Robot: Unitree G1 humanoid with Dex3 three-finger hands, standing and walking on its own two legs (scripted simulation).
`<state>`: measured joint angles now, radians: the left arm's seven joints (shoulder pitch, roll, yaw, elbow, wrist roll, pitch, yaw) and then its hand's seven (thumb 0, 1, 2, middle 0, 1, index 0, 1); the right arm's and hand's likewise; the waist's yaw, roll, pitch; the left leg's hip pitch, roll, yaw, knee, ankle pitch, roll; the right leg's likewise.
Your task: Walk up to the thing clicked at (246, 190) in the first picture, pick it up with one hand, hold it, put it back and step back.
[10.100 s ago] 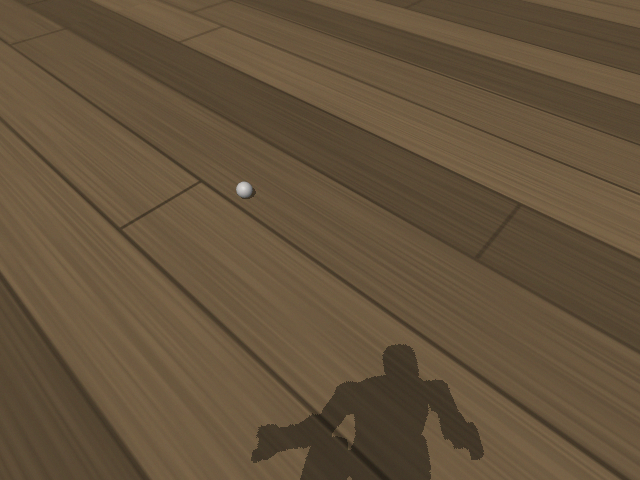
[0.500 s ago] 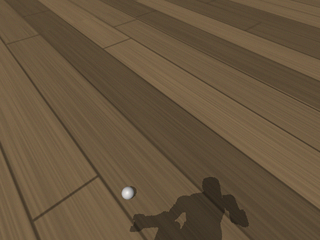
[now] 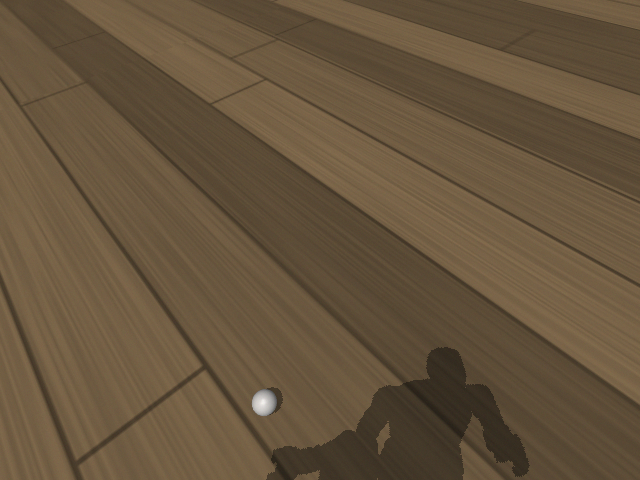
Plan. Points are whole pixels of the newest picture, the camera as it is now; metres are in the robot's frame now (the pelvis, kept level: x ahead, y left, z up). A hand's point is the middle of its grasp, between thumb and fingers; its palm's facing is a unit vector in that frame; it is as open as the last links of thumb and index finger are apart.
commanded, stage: walk up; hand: left
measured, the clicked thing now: (264, 402) +0.47 +0.24 -0.73
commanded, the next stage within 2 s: none
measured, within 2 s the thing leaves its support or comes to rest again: neither
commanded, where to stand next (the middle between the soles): +0.09 +0.02 m, yaw +0 degrees
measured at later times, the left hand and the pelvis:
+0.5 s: hand out of the picture +0.12 +0.28 -0.18, palm faces -0.08 -0.93 -0.36, open 7.3 cm; pelvis -0.02 +0.02 -0.03, yaw -3 degrees
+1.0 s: hand out of the picture -0.04 +0.33 -0.14, palm faces +0.02 -0.90 -0.43, open 7.4 cm; pelvis -0.04 +0.03 -0.01, yaw +1 degrees
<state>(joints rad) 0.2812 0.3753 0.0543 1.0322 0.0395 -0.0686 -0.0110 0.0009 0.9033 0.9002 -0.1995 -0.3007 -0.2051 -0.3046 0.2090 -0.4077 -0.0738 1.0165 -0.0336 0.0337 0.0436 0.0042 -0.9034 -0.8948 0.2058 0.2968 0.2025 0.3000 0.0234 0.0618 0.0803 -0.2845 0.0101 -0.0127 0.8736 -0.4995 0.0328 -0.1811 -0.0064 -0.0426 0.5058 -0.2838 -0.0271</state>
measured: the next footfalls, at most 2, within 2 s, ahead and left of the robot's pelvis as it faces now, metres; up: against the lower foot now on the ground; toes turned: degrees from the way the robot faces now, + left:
left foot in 0.20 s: +0.15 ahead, +0.16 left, +0.00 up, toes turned +2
right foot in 0.54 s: -0.04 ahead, -0.13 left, +0.00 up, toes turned -1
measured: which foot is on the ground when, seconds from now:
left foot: up 0.00-0.18, down 0.20-0.58, up 0.60-0.96, down 0.98-1.00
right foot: down 0.00-0.22, up 0.24-0.52, down 0.54-1.00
